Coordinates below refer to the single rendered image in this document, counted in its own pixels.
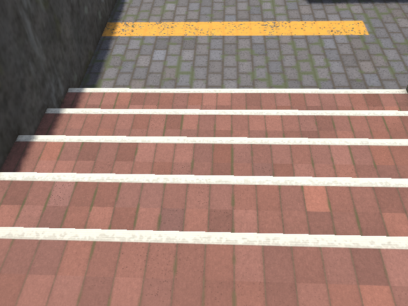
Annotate stairs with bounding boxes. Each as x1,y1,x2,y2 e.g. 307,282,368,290
0,88,408,237

